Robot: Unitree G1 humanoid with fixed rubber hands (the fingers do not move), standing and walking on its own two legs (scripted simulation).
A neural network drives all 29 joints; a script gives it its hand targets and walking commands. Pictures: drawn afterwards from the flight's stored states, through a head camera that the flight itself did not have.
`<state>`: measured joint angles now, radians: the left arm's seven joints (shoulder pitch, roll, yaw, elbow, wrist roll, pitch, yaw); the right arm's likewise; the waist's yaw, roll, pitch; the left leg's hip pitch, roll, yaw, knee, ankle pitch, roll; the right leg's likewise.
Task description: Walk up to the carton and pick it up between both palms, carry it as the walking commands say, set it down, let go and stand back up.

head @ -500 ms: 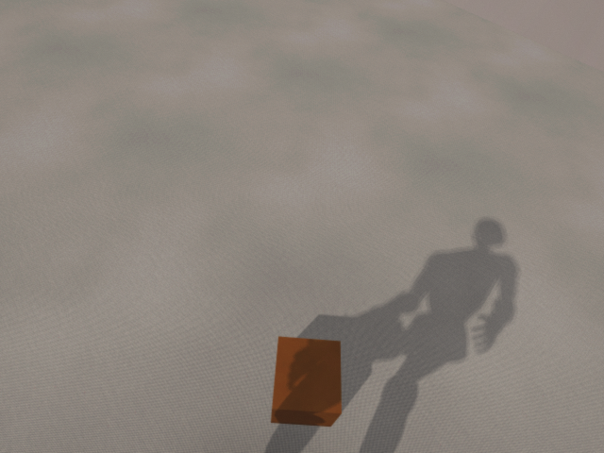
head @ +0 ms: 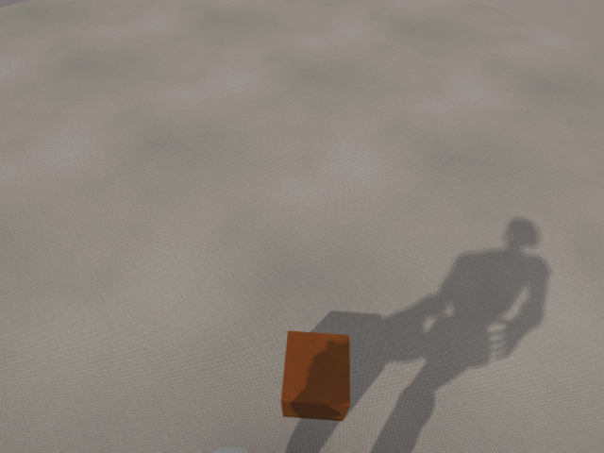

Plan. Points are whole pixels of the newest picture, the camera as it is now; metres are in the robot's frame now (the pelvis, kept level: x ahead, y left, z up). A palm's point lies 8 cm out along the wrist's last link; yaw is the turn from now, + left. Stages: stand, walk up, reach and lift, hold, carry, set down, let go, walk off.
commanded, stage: walk up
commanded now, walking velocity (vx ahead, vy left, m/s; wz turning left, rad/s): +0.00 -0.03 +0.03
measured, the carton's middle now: (315, 376) +0.40 -0.03 -0.67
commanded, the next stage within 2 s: stand in 1.12 s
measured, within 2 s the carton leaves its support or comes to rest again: neither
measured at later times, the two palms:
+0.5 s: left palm out of the picture +0.03 +0.23 -0.12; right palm out of the picture +0.04 -0.27 -0.13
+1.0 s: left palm out of the picture +0.01 +0.26 -0.13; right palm out of the picture +0.02 -0.24 -0.12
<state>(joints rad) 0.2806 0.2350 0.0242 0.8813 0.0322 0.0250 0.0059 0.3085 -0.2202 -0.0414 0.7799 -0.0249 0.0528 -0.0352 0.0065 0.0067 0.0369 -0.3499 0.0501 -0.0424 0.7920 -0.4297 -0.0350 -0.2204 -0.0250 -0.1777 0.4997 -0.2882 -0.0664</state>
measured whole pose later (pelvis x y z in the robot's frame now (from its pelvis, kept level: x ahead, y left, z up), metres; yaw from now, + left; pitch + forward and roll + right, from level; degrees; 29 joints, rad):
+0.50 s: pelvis -0.01 -0.02 +0.00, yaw +0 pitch +0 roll +2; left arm 0.28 0.23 0.02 0.89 0.02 0.03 0.00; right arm 0.31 -0.21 -0.04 0.80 -0.02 0.04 -0.04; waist 0.01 0.00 0.03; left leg -0.31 0.06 -0.04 0.72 -0.45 -0.05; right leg -0.21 -0.03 -0.16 0.51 -0.29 -0.06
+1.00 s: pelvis -0.04 +0.01 +0.00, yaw +0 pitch -2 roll -1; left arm 0.28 0.23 0.02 0.89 0.03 0.04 0.00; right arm 0.31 -0.21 -0.04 0.83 -0.02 0.04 -0.02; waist 0.01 0.00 0.03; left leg -0.20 0.04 -0.04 0.55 -0.32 -0.03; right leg -0.21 -0.02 -0.17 0.54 -0.31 -0.04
